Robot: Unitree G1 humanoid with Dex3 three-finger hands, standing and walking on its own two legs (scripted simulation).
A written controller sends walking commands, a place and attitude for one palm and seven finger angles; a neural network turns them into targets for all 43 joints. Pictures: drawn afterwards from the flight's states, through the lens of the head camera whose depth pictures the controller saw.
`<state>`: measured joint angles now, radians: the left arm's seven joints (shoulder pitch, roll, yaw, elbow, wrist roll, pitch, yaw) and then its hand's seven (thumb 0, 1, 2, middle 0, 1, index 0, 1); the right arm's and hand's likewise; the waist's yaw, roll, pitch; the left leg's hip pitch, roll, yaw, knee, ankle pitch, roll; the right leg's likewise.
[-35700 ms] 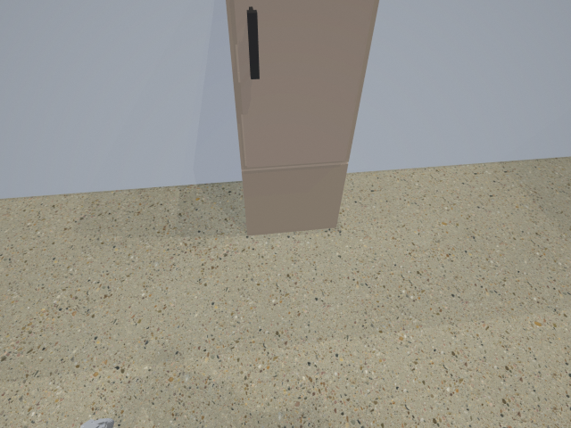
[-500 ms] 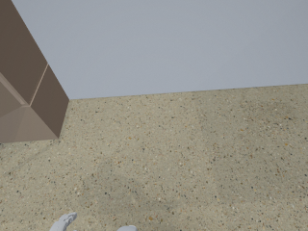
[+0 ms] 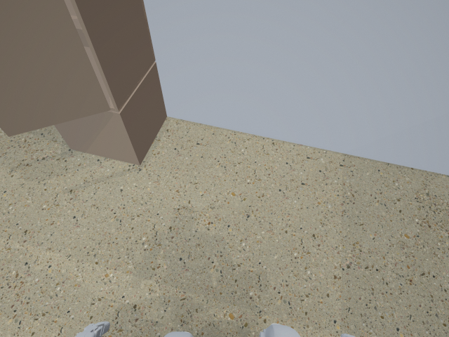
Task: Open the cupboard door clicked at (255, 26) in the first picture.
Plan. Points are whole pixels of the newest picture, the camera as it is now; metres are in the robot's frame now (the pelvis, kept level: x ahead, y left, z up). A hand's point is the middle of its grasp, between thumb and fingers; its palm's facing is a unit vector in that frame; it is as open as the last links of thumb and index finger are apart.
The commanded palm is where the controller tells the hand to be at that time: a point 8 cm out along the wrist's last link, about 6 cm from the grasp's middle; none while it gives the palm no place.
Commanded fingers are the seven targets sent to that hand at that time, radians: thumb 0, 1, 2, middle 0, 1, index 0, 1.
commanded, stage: turn to face it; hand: left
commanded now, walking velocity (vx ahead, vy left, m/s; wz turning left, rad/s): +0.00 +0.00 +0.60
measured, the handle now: out of the picture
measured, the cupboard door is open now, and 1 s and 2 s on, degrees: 39 39 39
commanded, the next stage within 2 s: take the last steps up to it in 0.62 s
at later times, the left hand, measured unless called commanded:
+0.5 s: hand out of the picture +0.00 +0.20 -0.19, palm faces +0.32 -0.93 -0.21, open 7.4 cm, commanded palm none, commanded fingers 0.00 0.90 0.90 -0.20 -0.30 -0.20 -0.30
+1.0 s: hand out of the picture -0.03 +0.16 -0.15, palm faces +0.49 -0.85 -0.20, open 7.4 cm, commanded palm none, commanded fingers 0.00 0.90 0.90 -0.20 -0.30 -0.20 -0.30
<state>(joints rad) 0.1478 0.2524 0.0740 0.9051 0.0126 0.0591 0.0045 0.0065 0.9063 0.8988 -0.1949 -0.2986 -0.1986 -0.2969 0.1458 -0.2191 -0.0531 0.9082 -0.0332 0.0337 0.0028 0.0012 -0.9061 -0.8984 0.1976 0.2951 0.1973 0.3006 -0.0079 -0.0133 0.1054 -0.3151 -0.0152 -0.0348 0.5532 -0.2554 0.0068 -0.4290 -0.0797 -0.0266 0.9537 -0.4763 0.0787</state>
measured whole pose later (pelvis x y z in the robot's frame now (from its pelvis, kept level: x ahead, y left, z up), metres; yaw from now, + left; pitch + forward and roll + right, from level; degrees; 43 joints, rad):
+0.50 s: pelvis +0.01 -0.01 -0.01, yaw +17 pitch +0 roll +1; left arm 0.22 0.23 0.06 0.94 0.01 0.05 0.01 0.00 0.90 0.90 -0.20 -0.30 -0.20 -0.30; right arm 0.11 -0.22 -0.05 0.92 -0.03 0.03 0.02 0.00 -0.91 -0.90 0.19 0.29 0.19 0.30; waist 0.00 -0.06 0.11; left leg -0.32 0.00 0.07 0.63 -0.30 0.04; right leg -0.35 -0.14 -0.10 0.91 -0.54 0.06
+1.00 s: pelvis +0.03 -0.01 +0.02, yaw +27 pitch +0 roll +2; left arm 0.30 0.16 0.05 1.01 0.03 -0.03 0.00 0.00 0.90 0.90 -0.20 -0.30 -0.20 -0.30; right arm 0.19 -0.23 -0.07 1.00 -0.02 0.06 0.04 0.01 -0.91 -0.90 0.19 0.29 0.19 0.30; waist 0.01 -0.02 0.05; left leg -0.46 0.03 0.05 0.92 -0.35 -0.04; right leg -0.11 -0.13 -0.13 0.38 -0.26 0.04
